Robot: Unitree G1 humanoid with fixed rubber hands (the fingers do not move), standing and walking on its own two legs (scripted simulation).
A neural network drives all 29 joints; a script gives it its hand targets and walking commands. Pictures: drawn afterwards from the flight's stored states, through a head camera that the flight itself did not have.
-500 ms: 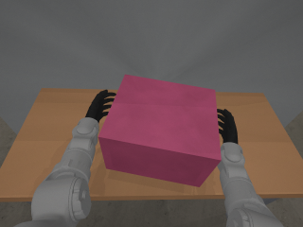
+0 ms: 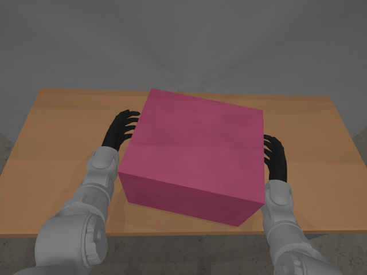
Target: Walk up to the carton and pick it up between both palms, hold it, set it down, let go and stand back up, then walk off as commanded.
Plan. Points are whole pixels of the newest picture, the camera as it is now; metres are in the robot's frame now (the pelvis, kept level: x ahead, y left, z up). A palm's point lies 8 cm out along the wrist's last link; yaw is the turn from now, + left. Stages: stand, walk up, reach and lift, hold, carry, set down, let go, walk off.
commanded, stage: set down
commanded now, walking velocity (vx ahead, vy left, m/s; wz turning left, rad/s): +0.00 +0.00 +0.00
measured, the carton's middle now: (194, 157) +0.40 -0.03 -0.04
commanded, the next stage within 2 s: none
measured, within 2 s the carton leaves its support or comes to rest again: neither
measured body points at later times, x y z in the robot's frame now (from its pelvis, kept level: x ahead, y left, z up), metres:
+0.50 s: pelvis -0.01 +0.00 +0.00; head +0.09 +0.03 +0.44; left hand +0.42 +0.16 +0.00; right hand +0.35 -0.21 -0.01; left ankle -0.03 +0.12 -0.75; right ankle -0.04 -0.14 -0.75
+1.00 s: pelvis -0.01 +0.00 +0.00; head +0.09 +0.03 +0.44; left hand +0.42 +0.16 +0.00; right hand +0.35 -0.21 -0.01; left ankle -0.03 +0.12 -0.75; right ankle -0.04 -0.14 -0.75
